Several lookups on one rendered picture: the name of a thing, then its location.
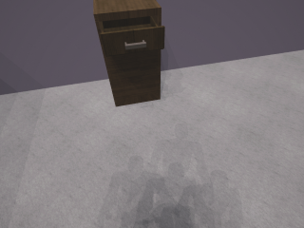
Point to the cabinet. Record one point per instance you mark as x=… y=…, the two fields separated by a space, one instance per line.
x=134 y=77

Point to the handle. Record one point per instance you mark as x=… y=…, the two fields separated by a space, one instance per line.
x=135 y=45

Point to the drawer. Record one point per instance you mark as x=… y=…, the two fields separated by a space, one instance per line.
x=115 y=33

